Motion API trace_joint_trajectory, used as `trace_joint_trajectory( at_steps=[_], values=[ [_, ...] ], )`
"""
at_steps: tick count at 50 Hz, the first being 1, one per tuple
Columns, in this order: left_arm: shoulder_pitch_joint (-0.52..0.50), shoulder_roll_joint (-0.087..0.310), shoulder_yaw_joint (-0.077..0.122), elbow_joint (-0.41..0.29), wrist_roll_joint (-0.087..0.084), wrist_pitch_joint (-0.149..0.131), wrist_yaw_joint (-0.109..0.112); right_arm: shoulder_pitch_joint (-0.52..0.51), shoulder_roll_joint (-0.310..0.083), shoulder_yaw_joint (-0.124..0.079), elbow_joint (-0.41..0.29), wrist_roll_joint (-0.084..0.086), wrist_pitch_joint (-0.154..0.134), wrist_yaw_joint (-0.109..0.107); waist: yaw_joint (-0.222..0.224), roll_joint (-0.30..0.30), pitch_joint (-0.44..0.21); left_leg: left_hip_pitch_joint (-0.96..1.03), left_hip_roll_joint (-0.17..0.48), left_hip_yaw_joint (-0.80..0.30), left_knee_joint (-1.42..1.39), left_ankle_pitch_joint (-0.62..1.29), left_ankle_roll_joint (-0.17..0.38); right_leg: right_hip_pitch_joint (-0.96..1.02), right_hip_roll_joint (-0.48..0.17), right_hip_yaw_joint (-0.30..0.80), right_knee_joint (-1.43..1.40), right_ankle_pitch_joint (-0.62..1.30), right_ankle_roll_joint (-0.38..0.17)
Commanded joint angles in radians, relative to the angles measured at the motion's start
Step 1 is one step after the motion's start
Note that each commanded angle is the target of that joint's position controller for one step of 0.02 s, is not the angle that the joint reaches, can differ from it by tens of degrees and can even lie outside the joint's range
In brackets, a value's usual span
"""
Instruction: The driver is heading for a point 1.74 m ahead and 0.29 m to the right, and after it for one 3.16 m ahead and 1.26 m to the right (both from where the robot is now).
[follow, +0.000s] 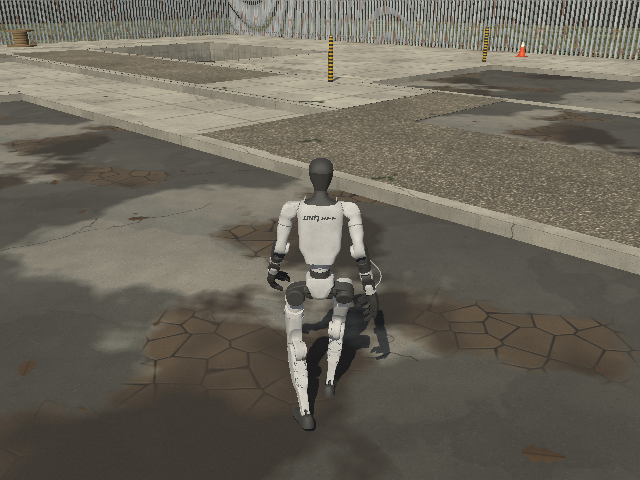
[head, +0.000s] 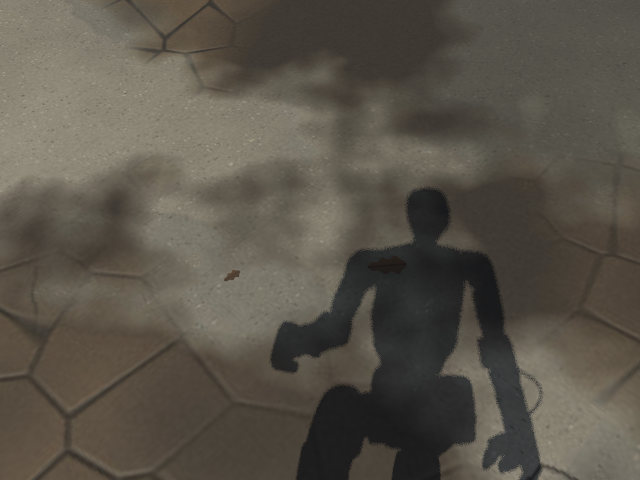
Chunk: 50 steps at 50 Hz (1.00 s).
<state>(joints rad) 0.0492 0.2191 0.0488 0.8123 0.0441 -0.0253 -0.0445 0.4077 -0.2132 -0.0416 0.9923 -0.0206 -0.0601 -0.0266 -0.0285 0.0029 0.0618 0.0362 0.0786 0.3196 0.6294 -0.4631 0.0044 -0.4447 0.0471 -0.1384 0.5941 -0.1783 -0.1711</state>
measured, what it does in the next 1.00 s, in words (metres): walks ahead, turning right: left foot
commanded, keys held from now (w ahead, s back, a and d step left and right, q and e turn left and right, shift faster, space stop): w+e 0.44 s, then w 0.56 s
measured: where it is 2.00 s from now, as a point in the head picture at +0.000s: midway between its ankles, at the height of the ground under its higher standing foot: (423, 236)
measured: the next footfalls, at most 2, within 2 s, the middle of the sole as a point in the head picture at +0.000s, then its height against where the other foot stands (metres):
left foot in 0.52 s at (305, 464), level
right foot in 1.02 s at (440, 394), level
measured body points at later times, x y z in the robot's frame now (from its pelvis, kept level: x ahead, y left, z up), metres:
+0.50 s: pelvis +0.28 +0.00 +0.01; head +0.31 -0.01 +0.46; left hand +0.32 +0.29 -0.11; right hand +0.44 -0.28 -0.08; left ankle +0.44 +0.07 -0.71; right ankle +0.10 -0.05 -0.71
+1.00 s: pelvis +0.52 -0.09 +0.02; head +0.54 -0.11 +0.47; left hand +0.80 +0.03 -0.07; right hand +0.38 -0.31 -0.12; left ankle +0.45 +0.07 -0.72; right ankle +0.59 -0.22 -0.71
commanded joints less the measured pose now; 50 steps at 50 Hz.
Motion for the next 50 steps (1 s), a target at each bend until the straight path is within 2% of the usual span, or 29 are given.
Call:
trace_joint_trajectory(
  at_steps=[1,2,3,4,5,6,7,10,13,16,20,22,24,25,26,27,28,29,30,31,32,33,36,40,42,45,48,49,50],
  values=[
    [0.35,0.318,0.098,0.032,-0.015,0.007,0.027,-0.04,-0.115,-0.028,-0.175,0.013,-0.018,0.022,0.127,-0.211,-0.327,-0.693,-0.12,-0.213,0.849,-0.091,-0.009,0.749,-0.399,0.896,-0.293,-0.089,-0.29],
    [0.332,0.289,0.091,0.037,-0.032,0.016,0.033,-0.16,-0.149,-0.031,-0.197,0.002,-0.029,0.027,0.144,-0.048,-0.213,-0.804,-0.043,-0.347,0.837,0.007,0.002,0.683,-0.373,0.762,-0.325,-0.049,-0.253],
    [0.282,0.238,0.079,0.04,-0.037,0.015,0.039,-0.168,-0.135,-0.024,-0.205,0.013,-0.043,0.03,0.107,-0.014,-0.11,-0.791,-0.003,-0.345,0.755,0.102,0.008,0.549,-0.35,0.639,-0.339,0.024,-0.214],
    [0.235,0.19,0.066,0.036,-0.036,0.009,0.042,-0.143,-0.132,-0.025,-0.187,0.011,-0.045,0.027,0.054,0.04,-0.047,-0.726,0.03,-0.345,0.653,0.14,0.006,0.43,-0.294,0.543,-0.355,0.137,-0.163],
    [0.204,0.164,0.057,0.033,-0.044,0.001,0.047,-0.13,-0.13,-0.026,-0.186,-0.009,-0.03,0.026,0.021,0.037,-0.03,-0.664,0.044,-0.349,0.593,0.148,-0.008,0.354,-0.243,0.47,-0.363,0.223,-0.136],
    [0.19,0.151,0.051,0.027,-0.046,-0.01,0.048,-0.104,-0.12,-0.024,-0.179,-0.024,-0.009,0.029,0.001,0.017,-0.046,-0.608,0.051,-0.35,0.554,0.157,-0.022,0.315,-0.211,0.423,-0.369,0.276,-0.124],
    [0.204,0.154,0.049,0.028,-0.048,-0.022,0.046,-0.104,-0.115,-0.024,-0.184,-0.03,0.007,0.033,-0.004,0.009,-0.057,-0.594,0.047,-0.341,0.531,0.157,-0.034,0.301,-0.193,0.406,-0.369,0.331,-0.126],
    [0.262,0.193,0.057,0.037,-0.047,-0.036,0.042,-0.18,-0.103,-0.02,-0.221,-0.028,0.03,0.04,0.01,-0.016,-0.045,-0.638,0.043,-0.317,0.421,0.235,-0.062,0.279,-0.157,0.38,-0.387,0.349,-0.113],
    [0.332,0.193,0.057,0.041,-0.045,-0.032,0.041,-0.311,-0.111,-0.018,-0.269,-0.024,0.032,0.042,0.06,-0.044,-0.019,-0.717,0.034,-0.316,0.281,0.339,-0.073,0.325,-0.146,0.405,-0.391,0.323,-0.085],
    [0.385,0.199,0.058,0.043,-0.042,-0.029,0.044,-0.406,-0.11,-0.01,-0.305,-0.019,0.027,0.048,0.099,-0.06,-0.022,-0.741,0.007,-0.322,0.158,0.414,-0.068,0.398,-0.145,0.427,-0.365,0.343,-0.069],
    [0.429,0.211,0.059,0.041,-0.031,-0.026,0.054,-0.504,-0.118,0.0,-0.353,-0.01,0.012,0.053,0.13,-0.072,-0.017,-0.719,-0.037,-0.323,0.026,0.423,-0.046,0.475,-0.166,0.47,-0.304,0.433,-0.062],
    [0.404,0.227,0.062,0.028,-0.027,-0.027,0.062,-0.474,-0.138,-0.002,-0.359,-0.006,0.003,0.051,0.101,-0.084,-0.019,-0.623,-0.053,-0.34,-0.048,0.392,-0.023,0.471,-0.18,0.5,-0.266,0.467,-0.035],
    [0.347,0.243,0.064,0.014,-0.026,-0.035,0.061,-0.314,-0.172,-0.015,-0.311,-0.005,-0.007,0.04,0.027,-0.089,-0.071,-0.378,-0.097,-0.315,-0.104,0.329,0.016,0.416,-0.167,0.478,-0.16,0.63,0.008],
    [0.339,0.237,0.06,0.019,-0.03,-0.041,0.054,-0.178,-0.192,-0.027,-0.27,-0.009,-0.018,0.029,-0.041,-0.044,-0.14,-0.203,-0.101,-0.304,-0.169,0.355,0.042,0.388,-0.116,0.43,0.009,0.666,0.03],
    [0.353,0.184,0.044,0.005,-0.037,-0.049,0.045,-0.033,-0.243,-0.04,-0.254,-0.027,-0.028,0.014,-0.095,0.028,-0.259,0.017,0.058,-0.463,-0.194,0.219,0.087,0.273,-0.058,0.38,0.256,0.46,0.051],
    [0.469,0.09,0.025,-0.019,-0.066,-0.05,0.043,0.015,-0.345,-0.063,-0.253,-0.048,-0.022,0.01,-0.04,0.264,-0.366,0.243,0.325,-0.935,-0.282,0.13,0.205,-0.02,0.11,0.273,0.559,-0.208,0.092],
    [0.498,0.156,0.029,0.007,-0.033,-0.044,0.048,-0.034,-0.296,-0.06,-0.245,-0.02,-0.008,0.021,-0.004,0.224,-0.33,0.171,0.345,-1.126,-0.359,0.041,0.244,-0.123,0.071,0.287,0.67,-0.326,0.081],
    [0.437,0.167,0.032,0.016,-0.022,-0.036,0.046,-0.121,-0.206,-0.04,-0.262,-0.01,-0.005,0.027,0.017,0.092,-0.174,0.027,0.306,-0.972,-0.371,-0.002,0.233,-0.144,0.018,0.287,0.689,-0.238,0.084],
    [0.361,0.158,0.026,0.005,-0.016,-0.036,0.038,-0.164,-0.15,-0.026,-0.26,-0.009,-0.008,0.032,0.013,0.019,-0.096,-0.077,0.246,-0.824,-0.387,0.077,0.211,-0.135,-0.013,0.276,0.638,-0.178,0.088],
    [0.328,0.147,0.024,-0.007,-0.015,-0.032,0.031,-0.173,-0.135,-0.02,-0.249,-0.012,-0.012,0.03,0.025,0.046,-0.065,-0.128,0.197,-0.718,-0.404,0.177,0.184,-0.119,-0.037,0.267,0.588,-0.157,0.093],
    [0.32,0.143,0.022,-0.012,-0.006,-0.023,0.024,-0.162,-0.13,-0.016,-0.23,-0.009,-0.019,0.029,0.036,0.086,-0.053,-0.167,0.162,-0.643,-0.418,0.274,0.172,-0.094,-0.049,0.261,0.553,-0.15,0.102],
    [0.328,0.134,0.019,-0.007,-0.002,-0.015,0.019,-0.142,-0.135,-0.017,-0.213,-0.005,-0.028,0.032,0.042,0.102,-0.06,-0.179,0.147,-0.597,-0.422,0.364,0.172,-0.073,-0.047,0.252,0.538,-0.145,0.108],
    [0.28,0.121,0.011,-0.024,0.0,-0.005,0.01,-0.09,-0.152,-0.022,-0.177,0.009,-0.05,0.041,0.048,0.096,-0.061,-0.162,0.146,-0.525,-0.453,0.476,0.196,-0.122,-0.059,0.229,0.478,-0.108,0.125],
    [0.101,0.093,-0.013,-0.08,-0.001,-0.01,-0.002,-0.054,-0.148,-0.021,-0.146,0.011,-0.042,0.042,0.019,0.088,-0.015,-0.168,0.111,-0.434,-0.512,0.45,0.193,-0.169,-0.116,0.151,0.261,0.033,0.157],
    [0.025,0.075,-0.026,-0.1,-0.007,-0.015,-0.006,-0.024,-0.159,-0.024,-0.129,0.012,-0.04,0.044,-0.002,0.09,-0.007,-0.176,0.097,-0.394,-0.51,0.487,0.182,-0.12,-0.115,0.115,0.137,0.088,0.161],
    [-0.034,0.087,-0.029,-0.116,-0.013,-0.019,-0.001,0.025,-0.181,-0.03,-0.104,0.01,-0.036,0.045,-0.02,0.091,-0.009,-0.137,0.119,-0.385,-0.474,0.557,0.169,-0.058,-0.095,0.084,0.033,0.093,0.149],
    [-0.03,0.108,-0.022,-0.122,-0.011,-0.025,0.009,0.032,-0.197,-0.034,-0.088,0.007,-0.025,0.04,-0.004,0.092,-0.008,-0.077,0.156,-0.395,-0.406,0.645,0.155,0.0,-0.076,0.076,-0.032,0.024,0.113],
    [0.023,0.113,-0.017,-0.106,-0.007,-0.03,0.014,0.024,-0.201,-0.035,-0.084,0.008,-0.021,0.038,0.024,0.085,-0.028,-0.07,0.151,-0.382,-0.336,0.739,0.144,0.078,-0.053,0.066,-0.075,0.006,0.097],
    [0.137,0.126,-0.007,-0.064,0.002,-0.039,0.021,0.025,-0.191,-0.031,-0.077,0.011,-0.016,0.037,0.076,0.046,-0.082,-0.089,0.112,-0.339,-0.183,0.825,0.125,0.229,-0.029,0.06,-0.144,0.017,0.076]
  ],
)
